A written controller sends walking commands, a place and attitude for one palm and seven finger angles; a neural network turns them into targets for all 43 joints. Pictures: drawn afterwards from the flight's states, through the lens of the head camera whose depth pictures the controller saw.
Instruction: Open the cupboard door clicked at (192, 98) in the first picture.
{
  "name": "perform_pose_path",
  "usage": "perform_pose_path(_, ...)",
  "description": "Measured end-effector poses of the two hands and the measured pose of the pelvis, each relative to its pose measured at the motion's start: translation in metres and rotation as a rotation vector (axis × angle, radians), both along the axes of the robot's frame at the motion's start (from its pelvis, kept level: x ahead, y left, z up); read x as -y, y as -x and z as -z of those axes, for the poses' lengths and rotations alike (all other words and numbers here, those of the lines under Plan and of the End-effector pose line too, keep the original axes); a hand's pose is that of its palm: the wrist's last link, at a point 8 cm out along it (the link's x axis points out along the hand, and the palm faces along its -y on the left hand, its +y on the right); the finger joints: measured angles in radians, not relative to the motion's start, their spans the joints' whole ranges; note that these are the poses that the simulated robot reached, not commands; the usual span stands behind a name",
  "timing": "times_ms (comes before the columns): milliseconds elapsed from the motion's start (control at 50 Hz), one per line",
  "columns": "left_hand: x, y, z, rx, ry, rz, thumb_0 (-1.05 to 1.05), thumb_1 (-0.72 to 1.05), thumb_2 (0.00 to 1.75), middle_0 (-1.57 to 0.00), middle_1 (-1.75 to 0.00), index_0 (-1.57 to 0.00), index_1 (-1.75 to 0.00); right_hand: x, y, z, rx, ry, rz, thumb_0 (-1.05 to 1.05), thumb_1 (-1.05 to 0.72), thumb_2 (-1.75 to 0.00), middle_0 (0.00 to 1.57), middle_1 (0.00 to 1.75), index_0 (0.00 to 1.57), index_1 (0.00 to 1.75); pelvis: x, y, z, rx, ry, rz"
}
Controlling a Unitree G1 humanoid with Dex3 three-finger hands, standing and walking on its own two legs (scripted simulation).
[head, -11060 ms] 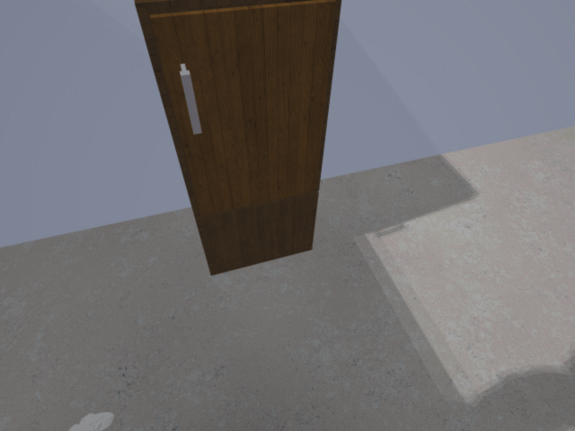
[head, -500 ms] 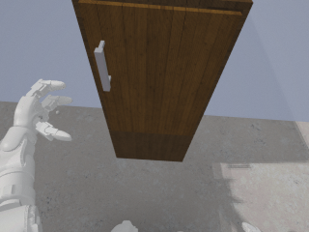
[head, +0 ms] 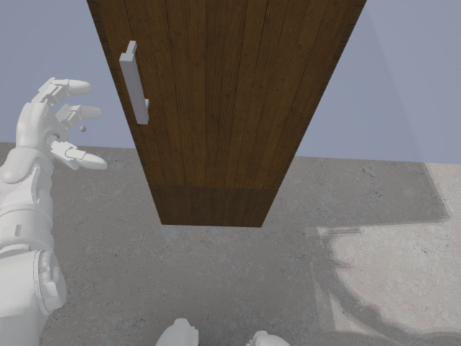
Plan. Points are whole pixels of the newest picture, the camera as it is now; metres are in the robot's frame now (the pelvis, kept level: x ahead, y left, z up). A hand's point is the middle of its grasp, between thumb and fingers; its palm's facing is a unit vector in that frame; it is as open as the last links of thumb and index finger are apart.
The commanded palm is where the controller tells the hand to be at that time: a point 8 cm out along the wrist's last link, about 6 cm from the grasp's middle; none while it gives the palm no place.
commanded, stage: move the hooked fingers beside the handle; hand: left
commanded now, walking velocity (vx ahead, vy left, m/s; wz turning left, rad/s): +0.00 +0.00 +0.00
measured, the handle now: (137, 85) +0.56 +0.17 +0.09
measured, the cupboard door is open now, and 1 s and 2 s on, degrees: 0 0 0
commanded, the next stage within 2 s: slide the fingers in behind the handle in 1.18 s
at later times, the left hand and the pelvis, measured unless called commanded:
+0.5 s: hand (101, 100) +0.52 +0.23 +0.10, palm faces +0.00 -1.00 +0.01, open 14.0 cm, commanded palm +0.49 +0.27 +0.09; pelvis +0.00 +0.00 -0.01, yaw -2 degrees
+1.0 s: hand (104, 108) +0.50 +0.22 +0.09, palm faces -0.01 -1.00 +0.01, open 14.0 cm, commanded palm +0.49 +0.27 +0.09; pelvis +0.01 +0.00 -0.01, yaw -1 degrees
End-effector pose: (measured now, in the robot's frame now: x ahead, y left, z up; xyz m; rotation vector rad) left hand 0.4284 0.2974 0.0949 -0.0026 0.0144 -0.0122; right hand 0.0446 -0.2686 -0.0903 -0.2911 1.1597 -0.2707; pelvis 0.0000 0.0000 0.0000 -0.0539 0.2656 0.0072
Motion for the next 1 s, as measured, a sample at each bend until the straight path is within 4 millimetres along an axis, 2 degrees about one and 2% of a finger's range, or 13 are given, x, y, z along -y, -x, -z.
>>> perform_pose_path(360, 0.016, -0.057, 0.001, -0.026, -0.001, -0.005, -0.02, -0.5, 0.31, -0.3, -1.2, -0.3, -1.2, 0.0, 0.06, 0.005, -0.172, 0.008, 0.096, 0.0, -0.91, -0.9, 0.2, 0.3, 0.21, 0.3, 0.001, 0.0, 0.008, -0.067, 0.01, 0.019)
perform_pose_path(500, 0.015, -0.067, -0.001, -0.017, 0.004, -0.009, -0.01, -0.5, 0.31, -0.3, -1.2, -0.3, -1.2, -0.003, 0.072, 0.003, -0.215, -0.001, 0.126, 0.0, -0.91, -0.9, 0.2, 0.3, 0.21, 0.3, 0.0, -0.005, 0.008, -0.083, 0.012, 0.033)
perform_pose_path(600, 0.009, -0.061, 0.003, -0.019, -0.003, -0.012, -0.01, -0.49, 0.31, -0.3, -1.2, -0.3, -1.2, -0.006, 0.07, 0.002, -0.22, -0.013, 0.132, 0.0, -0.91, -0.9, 0.2, 0.3, 0.21, 0.3, -0.001, -0.009, 0.006, -0.079, 0.011, 0.038)
perform_pose_path(740, 0.004, -0.051, 0.007, -0.019, -0.004, -0.014, -0.02, -0.5, 0.31, -0.29, -1.2, -0.3, -1.2, -0.006, 0.05, 0.003, -0.194, -0.008, 0.097, 0.0, -0.9, -0.9, 0.2, 0.3, 0.21, 0.3, -0.003, -0.01, 0.006, -0.069, 0.017, 0.02)
perform_pose_path(900, 0.016, -0.053, 0.004, -0.006, 0.006, -0.001, -0.02, -0.5, 0.3, -0.29, -1.2, -0.3, -1.2, -0.005, 0.025, 0.005, -0.132, 0.001, 0.052, 0.0, -0.91, -0.9, 0.2, 0.3, 0.21, 0.3, -0.005, -0.007, 0.007, -0.066, 0.02, 0.006)
perform_pose_path(1000, 0.022, -0.054, 0.005, -0.016, 0.008, -0.006, -0.01, -0.5, 0.3, -0.3, -1.2, -0.3, -1.2, -0.007, 0.019, 0.007, -0.105, -0.009, 0.044, 0.0, -0.91, -0.9, 0.2, 0.3, 0.21, 0.3, -0.005, -0.006, 0.008, -0.064, 0.017, 0.011)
